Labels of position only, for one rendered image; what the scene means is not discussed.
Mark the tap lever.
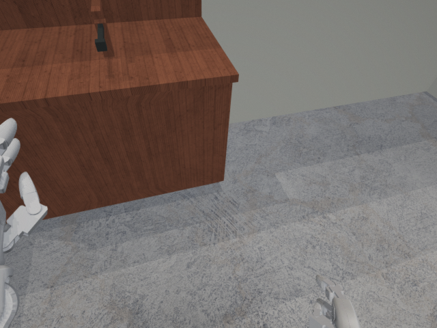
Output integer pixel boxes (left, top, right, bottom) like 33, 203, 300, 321
95, 24, 107, 52

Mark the robot left forearm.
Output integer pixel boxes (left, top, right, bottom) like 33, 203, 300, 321
0, 265, 20, 328

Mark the robot right hand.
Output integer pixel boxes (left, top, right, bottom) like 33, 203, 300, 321
309, 275, 361, 328

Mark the robot left hand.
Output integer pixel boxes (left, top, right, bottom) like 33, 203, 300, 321
0, 118, 48, 265

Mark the counter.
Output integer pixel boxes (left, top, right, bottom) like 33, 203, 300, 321
0, 0, 239, 223

